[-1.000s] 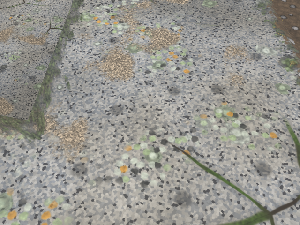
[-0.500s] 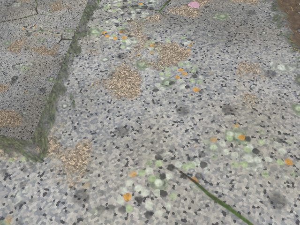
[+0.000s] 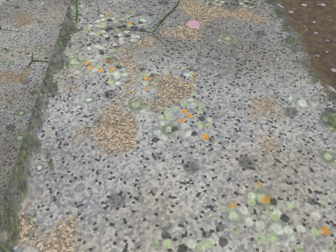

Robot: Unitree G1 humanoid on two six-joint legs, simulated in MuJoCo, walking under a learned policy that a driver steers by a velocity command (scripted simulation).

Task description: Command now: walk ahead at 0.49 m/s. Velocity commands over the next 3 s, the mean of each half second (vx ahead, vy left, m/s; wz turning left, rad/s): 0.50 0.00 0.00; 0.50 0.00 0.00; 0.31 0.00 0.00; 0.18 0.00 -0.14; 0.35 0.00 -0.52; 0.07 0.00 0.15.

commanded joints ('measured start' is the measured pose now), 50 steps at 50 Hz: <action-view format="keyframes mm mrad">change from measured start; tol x32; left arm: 1 -18 33 7 -50 4 -6 -3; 50 165 63 31 37 -10 -1 -5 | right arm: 1 -26 -146 -24 -61 6 -9 -21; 15 150 -15 19 -62 5 15 -21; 37 -446 -82 -25 -242 25 6 8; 43 96 -309 -111 -114 -2 1 -3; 50 -156 -102 -42 -134 -4 -8 10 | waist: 1 30 73 66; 16 166 -182 -377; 50 60 124 -29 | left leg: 1 -66 280 -189 -159 120 154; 13 147 288 -114 245 531 61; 17 -661 111 -189 1113 -334 -10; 38 -571 178 -75 287 131 -18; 42 25 126 -43 275 88 68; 44 552 501 -808 73 -103 284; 50 -58 318 -300 -85 62 146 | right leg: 1 -14 -12 -1 -184 159 16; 13 404 142 -105 -554 30 -79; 16 1119 -253 692 -728 -178 -296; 22 536 -70 143 -874 131 -190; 41 766 -81 -21 -617 556 -106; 44 54 216 9 245 -447 12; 50 120 -7 22 127 -146 -24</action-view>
